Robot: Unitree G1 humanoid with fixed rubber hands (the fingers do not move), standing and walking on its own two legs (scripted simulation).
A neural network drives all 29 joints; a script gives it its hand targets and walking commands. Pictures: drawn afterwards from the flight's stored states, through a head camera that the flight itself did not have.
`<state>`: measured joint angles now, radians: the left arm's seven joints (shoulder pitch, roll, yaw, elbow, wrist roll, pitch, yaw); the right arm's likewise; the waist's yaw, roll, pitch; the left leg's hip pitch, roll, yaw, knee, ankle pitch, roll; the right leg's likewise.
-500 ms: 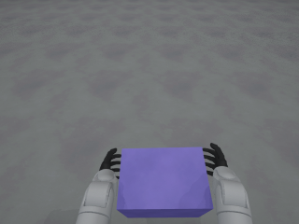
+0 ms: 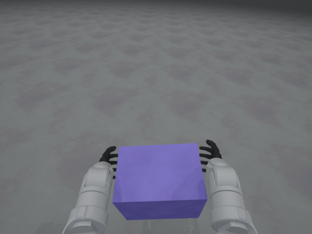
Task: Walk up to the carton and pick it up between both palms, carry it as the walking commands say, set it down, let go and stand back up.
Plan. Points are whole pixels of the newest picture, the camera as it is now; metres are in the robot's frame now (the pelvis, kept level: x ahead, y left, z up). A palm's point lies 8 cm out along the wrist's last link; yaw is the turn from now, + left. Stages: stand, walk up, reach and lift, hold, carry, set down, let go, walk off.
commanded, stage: hold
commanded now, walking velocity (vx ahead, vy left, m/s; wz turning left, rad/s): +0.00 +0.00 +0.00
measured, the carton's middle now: (160, 183) +0.30 -0.01 -0.04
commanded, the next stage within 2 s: set down in 0.08 s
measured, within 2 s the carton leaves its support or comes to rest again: neither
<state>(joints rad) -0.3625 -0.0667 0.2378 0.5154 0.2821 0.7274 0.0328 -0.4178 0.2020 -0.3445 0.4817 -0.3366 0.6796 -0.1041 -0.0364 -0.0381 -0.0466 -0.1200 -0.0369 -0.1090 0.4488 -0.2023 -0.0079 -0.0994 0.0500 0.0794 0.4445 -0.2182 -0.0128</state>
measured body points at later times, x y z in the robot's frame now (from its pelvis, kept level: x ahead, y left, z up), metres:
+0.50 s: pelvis +0.02 +0.03 +0.00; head +0.01 +0.03 +0.45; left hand +0.32 +0.14 -0.03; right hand +0.29 -0.18 -0.02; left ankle +0.04 +0.12 -0.74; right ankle +0.02 -0.11 -0.74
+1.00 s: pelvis +0.00 +0.00 -0.04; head +0.10 +0.00 +0.40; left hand +0.33 +0.13 -0.12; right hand +0.31 -0.19 -0.10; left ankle +0.04 +0.12 -0.74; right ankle +0.02 -0.11 -0.74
